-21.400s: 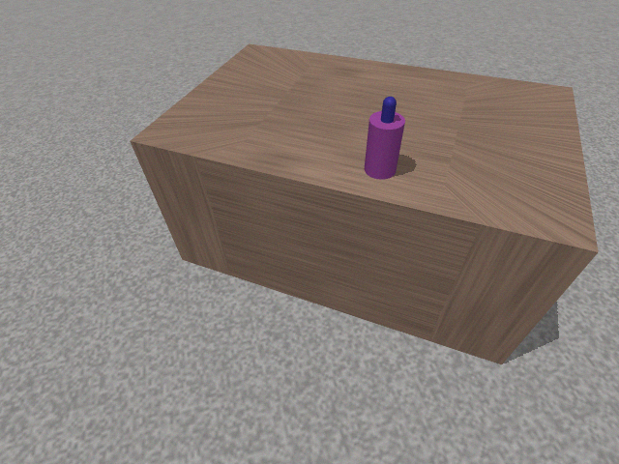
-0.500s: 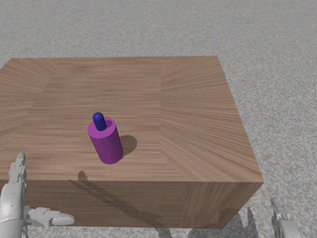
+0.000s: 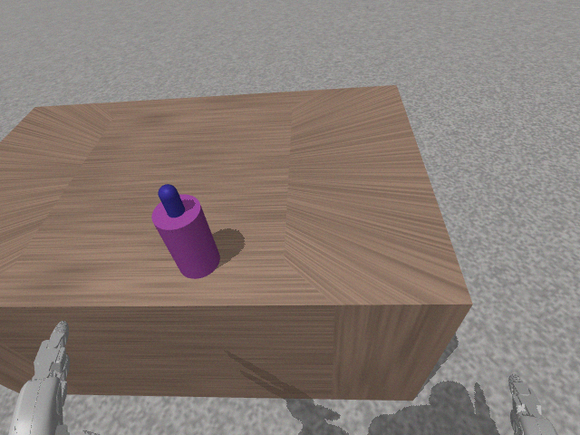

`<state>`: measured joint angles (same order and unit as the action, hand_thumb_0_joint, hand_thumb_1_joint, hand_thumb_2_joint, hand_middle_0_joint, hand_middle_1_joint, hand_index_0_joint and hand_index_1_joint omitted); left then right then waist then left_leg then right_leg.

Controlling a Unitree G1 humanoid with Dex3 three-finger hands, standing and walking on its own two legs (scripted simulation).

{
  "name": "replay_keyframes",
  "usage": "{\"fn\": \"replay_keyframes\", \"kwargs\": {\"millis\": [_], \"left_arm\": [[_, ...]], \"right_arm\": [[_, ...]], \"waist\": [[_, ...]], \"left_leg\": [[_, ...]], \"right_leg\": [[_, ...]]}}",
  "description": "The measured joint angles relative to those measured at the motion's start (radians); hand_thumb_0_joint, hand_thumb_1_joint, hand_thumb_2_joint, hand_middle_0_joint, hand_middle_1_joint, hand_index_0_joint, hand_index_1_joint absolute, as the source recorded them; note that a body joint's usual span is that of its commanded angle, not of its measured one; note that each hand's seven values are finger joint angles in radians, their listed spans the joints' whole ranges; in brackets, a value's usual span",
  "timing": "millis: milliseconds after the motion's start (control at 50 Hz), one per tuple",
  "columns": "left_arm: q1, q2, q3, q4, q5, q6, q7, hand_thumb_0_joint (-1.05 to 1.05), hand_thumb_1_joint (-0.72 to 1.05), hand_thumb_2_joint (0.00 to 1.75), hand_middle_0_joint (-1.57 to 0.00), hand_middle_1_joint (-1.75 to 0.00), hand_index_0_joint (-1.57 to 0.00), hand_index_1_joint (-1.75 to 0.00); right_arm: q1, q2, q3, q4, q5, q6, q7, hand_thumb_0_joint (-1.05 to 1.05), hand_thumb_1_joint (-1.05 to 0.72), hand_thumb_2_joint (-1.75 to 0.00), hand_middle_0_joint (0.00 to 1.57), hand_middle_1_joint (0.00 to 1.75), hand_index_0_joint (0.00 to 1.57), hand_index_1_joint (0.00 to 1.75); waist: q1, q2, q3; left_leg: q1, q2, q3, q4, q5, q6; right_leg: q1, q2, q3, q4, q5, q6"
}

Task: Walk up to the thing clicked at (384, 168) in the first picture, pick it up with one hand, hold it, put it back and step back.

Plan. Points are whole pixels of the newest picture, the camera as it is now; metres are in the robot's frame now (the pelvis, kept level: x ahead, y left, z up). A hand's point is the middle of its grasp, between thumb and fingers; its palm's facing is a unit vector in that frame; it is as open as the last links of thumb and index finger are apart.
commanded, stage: home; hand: left
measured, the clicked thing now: (184, 228) +0.49 +0.24 -0.01
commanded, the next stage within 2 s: none
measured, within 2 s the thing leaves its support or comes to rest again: neither
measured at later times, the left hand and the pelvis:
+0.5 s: hand (167, 408) +0.19 +0.20 -0.04, palm faces +0.14 -0.97 -0.20, open 17.5 cm; pelvis +0.02 +0.02 +0.00, yaw +0 degrees
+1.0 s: hand (174, 398) +0.20 +0.20 -0.05, palm faces +0.09 -0.97 -0.23, open 17.5 cm; pelvis +0.03 +0.02 +0.00, yaw -1 degrees
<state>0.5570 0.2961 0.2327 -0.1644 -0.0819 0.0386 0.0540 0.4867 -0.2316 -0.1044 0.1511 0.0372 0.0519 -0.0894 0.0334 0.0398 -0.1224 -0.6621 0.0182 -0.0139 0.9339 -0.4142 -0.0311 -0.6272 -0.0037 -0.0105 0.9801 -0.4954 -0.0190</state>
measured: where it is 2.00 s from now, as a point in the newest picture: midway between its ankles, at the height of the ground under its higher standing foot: outside the picture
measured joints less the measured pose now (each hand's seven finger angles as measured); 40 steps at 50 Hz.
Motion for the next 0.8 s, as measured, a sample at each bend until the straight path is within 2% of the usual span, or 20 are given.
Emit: {"fn": "replay_keyframes", "kwargs": {"millis": [140, 220, 280, 380, 480, 540, 600, 660, 800], "left_arm": [[-0.038, 0.013, 0.050, 0.052, 0.002, -0.009, 0.010, -0.01, -0.54, 0.05, -0.06, -0.06, -0.07, -0.06], [-0.039, 0.011, 0.051, 0.048, 0.004, -0.020, 0.016, -0.01, -0.55, 0.05, -0.06, -0.06, -0.07, -0.06], [-0.034, -0.007, 0.021, 0.058, 0.010, -0.033, 0.018, -0.01, -0.55, 0.06, -0.06, -0.06, -0.06, -0.06], [-0.036, -0.060, -0.071, 0.112, 0.020, -0.036, 0.013, -0.01, -0.55, 0.06, -0.05, -0.06, -0.06, -0.06], [-0.048, -0.107, -0.174, 0.171, 0.029, 0.004, -0.005, -0.01, -0.56, 0.06, -0.05, -0.06, -0.06, -0.06], [-0.057, -0.115, -0.217, 0.177, 0.033, 0.031, -0.009, -0.01, -0.56, 0.06, -0.06, -0.06, -0.06, -0.06], [-0.067, -0.106, -0.235, 0.172, 0.034, 0.039, 0.000, -0.01, -0.55, 0.06, -0.06, -0.06, -0.06, -0.06], [-0.080, -0.088, -0.234, 0.173, 0.038, 0.034, 0.015, -0.01, -0.55, 0.06, -0.06, -0.06, -0.06, -0.06], [-0.083, -0.087, -0.233, 0.171, 0.041, 0.033, 0.027, -0.01, -0.55, 0.06, -0.05, -0.06, -0.06, -0.06]], "right_arm": [[-0.012, 0.001, 0.008, 0.033, -0.004, -0.024, -0.009, -0.01, 0.48, -0.07, 0.06, 0.05, 0.06, 0.05], [-0.014, 0.002, 0.026, 0.033, -0.004, -0.030, -0.015, -0.01, 0.40, -0.14, 0.08, 0.09, 0.08, 0.09], [-0.013, 0.010, 0.059, -0.002, -0.002, -0.026, -0.016, -0.01, 0.27, -0.25, 0.10, 0.12, 0.10, 0.13], [-0.024, 0.037, 0.120, -0.082, -0.003, -0.033, -0.010, -0.01, -0.04, -0.44, 0.13, 0.17, 0.13, 0.17], [-0.040, 0.046, 0.113, -0.063, -0.008, -0.045, 0.005, -0.01, -0.40, -0.65, 0.16, 0.23, 0.16, 0.23], [-0.030, 0.036, 0.100, -0.049, -0.009, -0.032, 0.009, 0.00, -0.58, -0.74, 0.18, 0.25, 0.18, 0.25], [-0.009, 0.025, 0.099, -0.069, -0.009, -0.013, 0.006, 0.00, -0.72, -0.81, 0.19, 0.27, 0.19, 0.27], [0.002, 0.025, 0.103, -0.097, -0.012, -0.003, 0.000, 0.01, -0.80, -0.85, 0.20, 0.28, 0.19, 0.28], [-0.017, 0.040, 0.106, -0.112, -0.016, 0.011, 0.006, 0.01, -0.88, -0.89, 0.20, 0.29, 0.20, 0.29]], "waist": [[0.007, -0.004, 0.006], [0.005, -0.005, 0.007], [0.001, -0.011, 0.002], [-0.010, -0.030, -0.010], [-0.022, -0.044, -0.016], [-0.028, -0.048, -0.003], [-0.037, -0.048, 0.010], [-0.044, -0.047, 0.008], [-0.041, -0.028, -0.018]], "left_leg": [[-0.017, -0.001, -0.003, 0.011, -0.004, -0.002], [-0.016, -0.002, 0.002, 0.010, -0.010, 0.002], [-0.010, -0.003, 0.009, 0.005, -0.015, 0.007], [0.001, -0.006, 0.016, 0.000, -0.025, 0.014], [-0.023, -0.008, 0.012, 0.021, -0.041, 0.020], [-0.035, -0.007, 0.013, 0.036, -0.052, 0.024], [-0.038, -0.005, 0.016, 0.045, -0.061, 0.026], [-0.039, -0.002, 0.019, 0.049, -0.068, 0.028], [-0.038, -0.001, 0.024, 0.054, -0.080, 0.032]], "right_leg": [[-0.015, -0.001, -0.002, 0.009, -0.005, 0.000], [-0.012, -0.002, 0.002, 0.002, -0.006, 0.006], [-0.007, -0.004, 0.009, -0.005, -0.008, 0.010], [0.006, -0.007, 0.015, -0.018, -0.012, 0.017], [-0.008, -0.009, 0.012, -0.014, -0.021, 0.024], [-0.017, -0.009, 0.013, -0.007, -0.026, 0.028], [-0.018, -0.006, 0.016, -0.005, -0.030, 0.031], [-0.019, -0.004, 0.019, -0.004, -0.034, 0.032], [-0.018, -0.003, 0.024, -0.005, -0.041, 0.036]]}}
